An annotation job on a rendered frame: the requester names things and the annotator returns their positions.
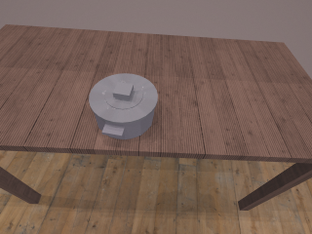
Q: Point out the lid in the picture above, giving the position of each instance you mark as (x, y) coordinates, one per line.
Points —
(122, 111)

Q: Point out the knob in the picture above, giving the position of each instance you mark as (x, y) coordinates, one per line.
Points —
(123, 90)

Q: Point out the pot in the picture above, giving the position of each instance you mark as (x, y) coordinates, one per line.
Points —
(125, 131)

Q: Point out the table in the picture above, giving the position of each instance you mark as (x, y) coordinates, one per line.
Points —
(218, 99)

